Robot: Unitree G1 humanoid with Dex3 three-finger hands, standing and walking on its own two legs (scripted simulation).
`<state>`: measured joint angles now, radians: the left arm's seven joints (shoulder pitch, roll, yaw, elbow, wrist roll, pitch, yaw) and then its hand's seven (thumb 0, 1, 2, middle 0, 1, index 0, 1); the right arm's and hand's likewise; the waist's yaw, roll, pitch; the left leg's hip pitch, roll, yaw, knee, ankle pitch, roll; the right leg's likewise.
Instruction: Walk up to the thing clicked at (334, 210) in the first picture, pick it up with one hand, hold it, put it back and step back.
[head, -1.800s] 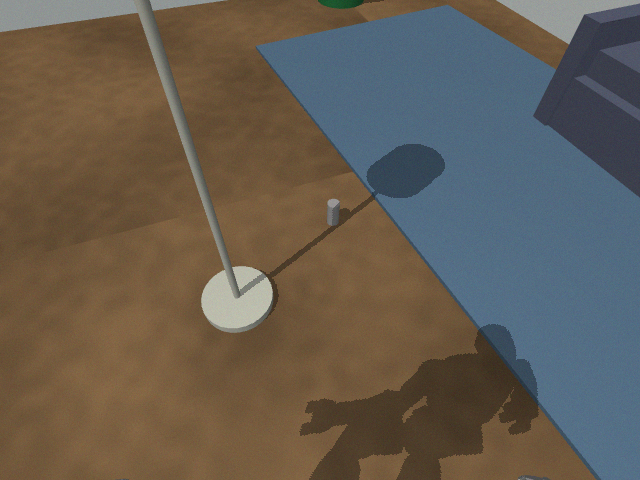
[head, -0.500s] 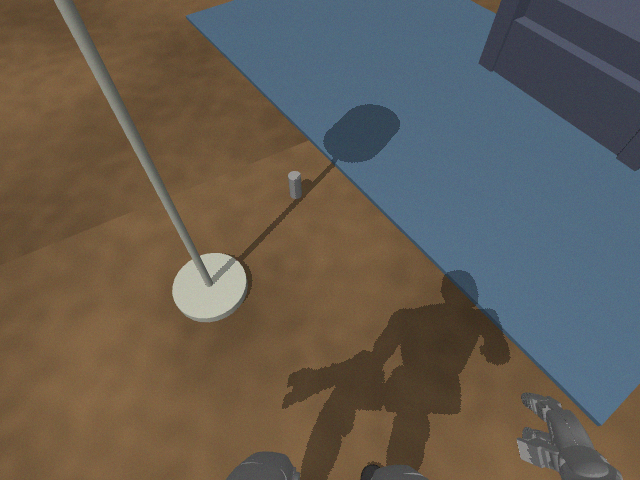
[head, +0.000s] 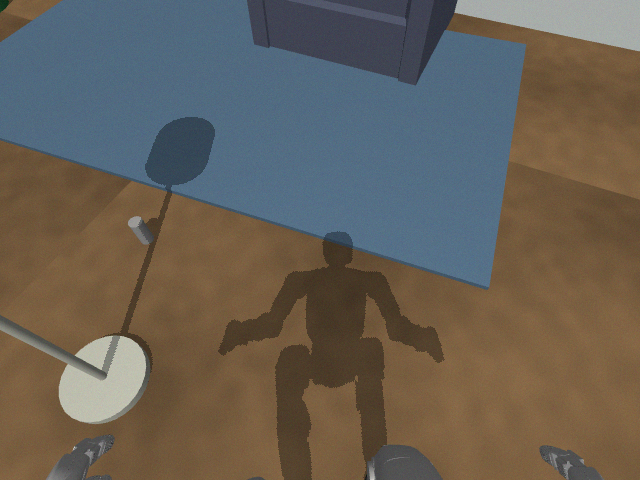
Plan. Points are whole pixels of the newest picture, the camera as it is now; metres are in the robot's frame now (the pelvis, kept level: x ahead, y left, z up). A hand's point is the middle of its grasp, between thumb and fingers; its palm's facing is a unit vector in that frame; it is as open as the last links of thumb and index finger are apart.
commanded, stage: walk up
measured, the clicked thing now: (141, 230) +0.96 +0.63 -0.71
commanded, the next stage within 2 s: none
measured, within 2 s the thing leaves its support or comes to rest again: neither
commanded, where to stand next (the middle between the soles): +0.07 -0.03 m, yaw -81 degrees
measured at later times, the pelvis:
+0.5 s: pelvis +0.07 +0.03 -0.01, yaw -30 degrees
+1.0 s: pelvis +0.06 +0.02 -0.02, yaw -54 degrees
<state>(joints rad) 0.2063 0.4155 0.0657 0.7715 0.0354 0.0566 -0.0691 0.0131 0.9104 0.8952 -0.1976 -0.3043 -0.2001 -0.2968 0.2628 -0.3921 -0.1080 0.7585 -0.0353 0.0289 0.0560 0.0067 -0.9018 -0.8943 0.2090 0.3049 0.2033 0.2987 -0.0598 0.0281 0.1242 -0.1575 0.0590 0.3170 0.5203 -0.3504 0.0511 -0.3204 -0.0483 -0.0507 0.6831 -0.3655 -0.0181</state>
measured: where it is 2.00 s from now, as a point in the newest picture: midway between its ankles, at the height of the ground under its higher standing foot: outside the picture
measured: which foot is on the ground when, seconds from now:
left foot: down 0.00-0.06, up 0.08-0.36, down 0.38-0.82, up 0.84-1.00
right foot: up 0.00-0.02, down 0.04-0.40, up 0.42-0.78, down 0.80-1.00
